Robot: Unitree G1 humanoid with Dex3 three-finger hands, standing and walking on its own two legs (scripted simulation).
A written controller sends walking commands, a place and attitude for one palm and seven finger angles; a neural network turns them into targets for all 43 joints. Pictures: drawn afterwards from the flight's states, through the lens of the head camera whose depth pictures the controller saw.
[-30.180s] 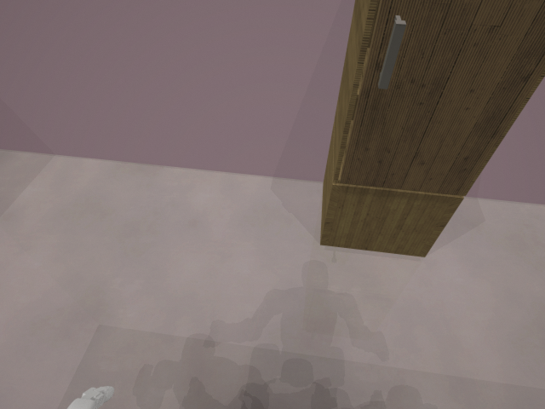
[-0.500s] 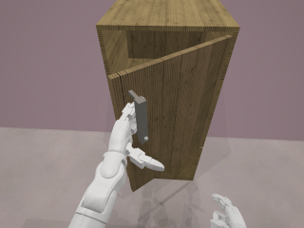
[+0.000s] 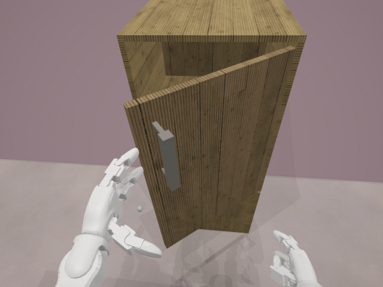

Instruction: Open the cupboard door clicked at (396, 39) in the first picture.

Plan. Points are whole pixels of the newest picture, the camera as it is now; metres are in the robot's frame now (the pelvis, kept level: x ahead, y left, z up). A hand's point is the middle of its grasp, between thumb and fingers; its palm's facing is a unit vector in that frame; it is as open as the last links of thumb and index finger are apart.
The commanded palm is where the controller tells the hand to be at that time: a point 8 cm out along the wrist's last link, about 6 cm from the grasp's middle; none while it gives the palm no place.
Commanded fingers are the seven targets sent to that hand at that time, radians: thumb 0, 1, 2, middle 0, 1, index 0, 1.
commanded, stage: slide the hand sideways off the handle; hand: left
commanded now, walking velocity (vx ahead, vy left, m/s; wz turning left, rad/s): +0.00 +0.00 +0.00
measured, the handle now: (165, 157) +0.34 +0.08 +0.13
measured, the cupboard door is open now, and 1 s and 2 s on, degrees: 38 38 38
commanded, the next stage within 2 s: draw the hand back to the body in 0.12 s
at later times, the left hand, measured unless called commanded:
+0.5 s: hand (105, 212) +0.21 +0.16 +0.13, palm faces +0.00 -1.00 -0.07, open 16.3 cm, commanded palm +0.17 +0.22 +0.14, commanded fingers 0.00 -0.50 0.30 -0.15 -0.30 -0.15 -0.30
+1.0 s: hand (55, 216) +0.19 +0.24 +0.14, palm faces +0.26 -0.92 -0.30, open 14.1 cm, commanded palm +0.15 +0.29 +0.16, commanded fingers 0.00 0.20 0.60 -0.17 -0.30 -0.17 -0.30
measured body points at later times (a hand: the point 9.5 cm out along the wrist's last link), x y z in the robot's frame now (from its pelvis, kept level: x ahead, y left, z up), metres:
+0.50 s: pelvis -0.01 +0.01 +0.00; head -0.03 -0.01 +0.45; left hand +0.20 +0.22 +0.14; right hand +0.17 -0.21 -0.07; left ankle -0.01 +0.13 -0.73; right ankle -0.03 -0.07 -0.73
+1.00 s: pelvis -0.01 +0.04 +0.01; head -0.01 +0.04 +0.46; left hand +0.17 +0.29 +0.16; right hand +0.18 -0.16 -0.07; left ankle -0.01 +0.13 -0.73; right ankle -0.03 -0.07 -0.73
